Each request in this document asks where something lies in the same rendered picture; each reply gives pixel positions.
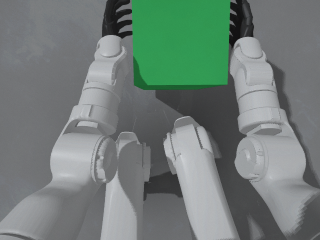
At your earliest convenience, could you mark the left robot forearm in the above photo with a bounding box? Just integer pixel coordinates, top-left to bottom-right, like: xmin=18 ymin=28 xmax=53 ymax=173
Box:
xmin=50 ymin=35 xmax=131 ymax=171

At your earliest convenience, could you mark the left robot hand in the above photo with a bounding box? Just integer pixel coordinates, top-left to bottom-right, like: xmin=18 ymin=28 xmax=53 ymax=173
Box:
xmin=102 ymin=0 xmax=133 ymax=39

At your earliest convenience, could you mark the robot left upper arm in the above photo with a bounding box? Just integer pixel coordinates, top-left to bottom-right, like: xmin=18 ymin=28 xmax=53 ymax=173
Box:
xmin=0 ymin=132 xmax=119 ymax=240

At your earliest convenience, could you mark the robot right upper arm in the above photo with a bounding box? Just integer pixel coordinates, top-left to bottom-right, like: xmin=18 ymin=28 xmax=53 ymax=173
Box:
xmin=234 ymin=134 xmax=320 ymax=240

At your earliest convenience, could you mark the carton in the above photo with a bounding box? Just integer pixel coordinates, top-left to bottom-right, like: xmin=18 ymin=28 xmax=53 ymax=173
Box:
xmin=131 ymin=0 xmax=231 ymax=90

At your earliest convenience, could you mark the right robot hand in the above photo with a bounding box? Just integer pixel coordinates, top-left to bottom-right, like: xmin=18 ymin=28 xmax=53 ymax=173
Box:
xmin=229 ymin=0 xmax=254 ymax=49

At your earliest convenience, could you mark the right robot thigh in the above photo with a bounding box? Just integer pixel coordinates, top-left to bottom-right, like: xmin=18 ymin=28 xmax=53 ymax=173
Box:
xmin=163 ymin=124 xmax=240 ymax=240

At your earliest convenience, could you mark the right robot forearm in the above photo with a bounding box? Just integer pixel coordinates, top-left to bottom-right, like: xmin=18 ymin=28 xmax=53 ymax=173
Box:
xmin=228 ymin=37 xmax=306 ymax=169

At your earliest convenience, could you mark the right robot shin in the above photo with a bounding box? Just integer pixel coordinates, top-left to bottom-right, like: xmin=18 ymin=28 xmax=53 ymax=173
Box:
xmin=171 ymin=116 xmax=215 ymax=160

